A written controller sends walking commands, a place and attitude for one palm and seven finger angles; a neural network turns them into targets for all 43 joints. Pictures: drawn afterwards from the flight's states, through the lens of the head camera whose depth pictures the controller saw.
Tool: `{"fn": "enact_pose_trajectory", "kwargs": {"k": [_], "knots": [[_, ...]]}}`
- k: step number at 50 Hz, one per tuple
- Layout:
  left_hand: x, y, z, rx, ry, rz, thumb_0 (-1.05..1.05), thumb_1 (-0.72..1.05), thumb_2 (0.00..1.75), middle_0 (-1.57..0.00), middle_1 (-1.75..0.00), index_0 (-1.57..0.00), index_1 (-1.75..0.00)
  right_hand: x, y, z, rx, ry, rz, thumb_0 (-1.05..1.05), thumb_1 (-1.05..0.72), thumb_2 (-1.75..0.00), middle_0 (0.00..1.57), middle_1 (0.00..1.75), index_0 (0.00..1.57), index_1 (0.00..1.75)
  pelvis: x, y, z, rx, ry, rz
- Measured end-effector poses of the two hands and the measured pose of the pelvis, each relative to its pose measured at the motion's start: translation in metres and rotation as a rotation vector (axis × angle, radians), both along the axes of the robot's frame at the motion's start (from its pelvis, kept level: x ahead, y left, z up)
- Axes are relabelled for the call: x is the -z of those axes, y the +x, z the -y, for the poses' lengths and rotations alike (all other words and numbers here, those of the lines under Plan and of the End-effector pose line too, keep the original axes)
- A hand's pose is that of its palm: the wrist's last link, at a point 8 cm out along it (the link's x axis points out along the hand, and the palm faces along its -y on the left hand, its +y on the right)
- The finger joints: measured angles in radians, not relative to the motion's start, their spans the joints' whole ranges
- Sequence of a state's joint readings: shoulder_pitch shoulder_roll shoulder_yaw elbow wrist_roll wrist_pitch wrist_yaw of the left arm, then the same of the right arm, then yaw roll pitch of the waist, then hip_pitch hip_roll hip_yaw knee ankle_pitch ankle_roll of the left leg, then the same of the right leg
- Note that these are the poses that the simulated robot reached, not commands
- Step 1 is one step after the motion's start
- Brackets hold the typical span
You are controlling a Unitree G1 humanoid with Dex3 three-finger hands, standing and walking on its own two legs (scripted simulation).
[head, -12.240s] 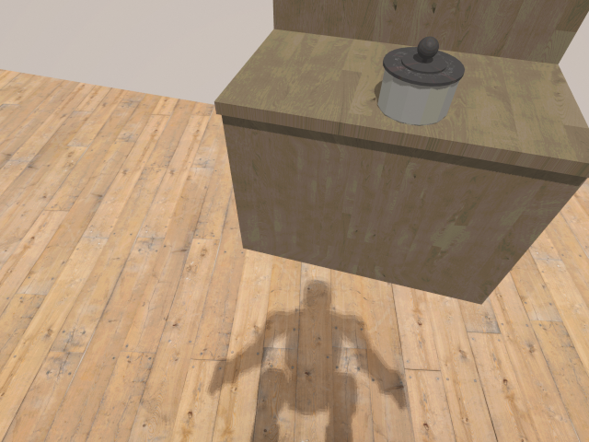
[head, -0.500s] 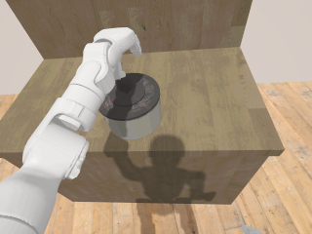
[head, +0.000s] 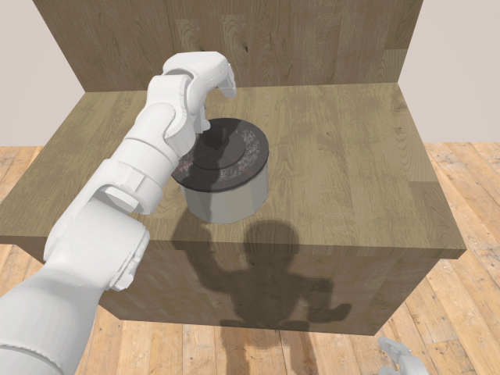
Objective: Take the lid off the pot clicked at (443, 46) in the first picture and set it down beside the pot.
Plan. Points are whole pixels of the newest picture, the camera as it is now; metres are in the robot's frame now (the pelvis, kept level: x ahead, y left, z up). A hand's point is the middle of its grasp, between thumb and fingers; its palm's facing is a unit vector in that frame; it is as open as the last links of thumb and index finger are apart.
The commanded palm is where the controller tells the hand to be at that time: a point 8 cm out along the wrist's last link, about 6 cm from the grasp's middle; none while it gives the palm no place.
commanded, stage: move the open hand above the knob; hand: left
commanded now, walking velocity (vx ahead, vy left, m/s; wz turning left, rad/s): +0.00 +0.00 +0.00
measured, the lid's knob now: (213, 134) +0.51 +0.07 +0.11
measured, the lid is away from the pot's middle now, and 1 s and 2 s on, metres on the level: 0.00 0.00 0.00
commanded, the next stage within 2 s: lower the open fingers around the knob in 0.02 s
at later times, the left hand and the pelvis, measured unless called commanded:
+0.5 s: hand (207, 122) +0.46 +0.06 +0.18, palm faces -0.27 +0.00 -0.96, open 10.2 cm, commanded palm +0.45 +0.07 +0.23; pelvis +0.00 +0.00 +0.00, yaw +0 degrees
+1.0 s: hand (209, 137) +0.47 +0.07 +0.14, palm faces -0.31 +0.01 -0.95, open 10.2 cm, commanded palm +0.46 +0.07 +0.19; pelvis +0.00 +0.00 +0.00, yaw -1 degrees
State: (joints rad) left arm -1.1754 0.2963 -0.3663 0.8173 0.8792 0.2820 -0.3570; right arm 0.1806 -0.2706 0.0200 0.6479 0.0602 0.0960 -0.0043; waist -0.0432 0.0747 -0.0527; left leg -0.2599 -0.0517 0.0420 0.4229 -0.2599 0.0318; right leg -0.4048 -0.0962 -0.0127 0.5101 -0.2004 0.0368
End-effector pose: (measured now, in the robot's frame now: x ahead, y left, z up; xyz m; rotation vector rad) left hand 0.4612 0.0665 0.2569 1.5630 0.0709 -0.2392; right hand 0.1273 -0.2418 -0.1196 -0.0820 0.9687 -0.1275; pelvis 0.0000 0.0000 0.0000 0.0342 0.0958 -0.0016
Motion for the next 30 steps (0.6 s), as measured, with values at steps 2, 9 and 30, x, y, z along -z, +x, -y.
{"fn": "enact_pose_trajectory", "kwargs": {"k": [2,9,30], "knots": [[0.000,0.002,0.000,-0.008,0.004,-0.003,0.00,-0.34,1.51,-0.85,-0.08,-0.85,-0.09,0.000,0.001,-0.001,-0.001,0.000,-0.001,0.01,-0.91,-0.90,0.20,0.30,0.20,0.30,0.000,0.000,0.000,0.000,0.000,-0.001],[-0.003,0.005,0.003,-0.007,-0.009,0.002,0.00,-0.34,1.51,-0.85,-0.08,-0.85,-0.09,0.004,-0.006,-0.002,0.004,0.011,-0.027,0.01,-0.91,-0.90,0.20,0.30,0.20,0.30,0.000,0.003,0.000,0.003,-0.001,-0.006],[0.032,0.000,-0.002,-0.031,-0.001,-0.100,0.00,-0.34,1.51,-0.85,-0.08,-0.85,-0.09,0.004,-0.015,0.005,0.020,-0.009,-0.044,0.01,-0.91,-0.90,0.20,0.30,0.20,0.30,0.000,0.000,0.001,0.003,0.000,0.003]]}}
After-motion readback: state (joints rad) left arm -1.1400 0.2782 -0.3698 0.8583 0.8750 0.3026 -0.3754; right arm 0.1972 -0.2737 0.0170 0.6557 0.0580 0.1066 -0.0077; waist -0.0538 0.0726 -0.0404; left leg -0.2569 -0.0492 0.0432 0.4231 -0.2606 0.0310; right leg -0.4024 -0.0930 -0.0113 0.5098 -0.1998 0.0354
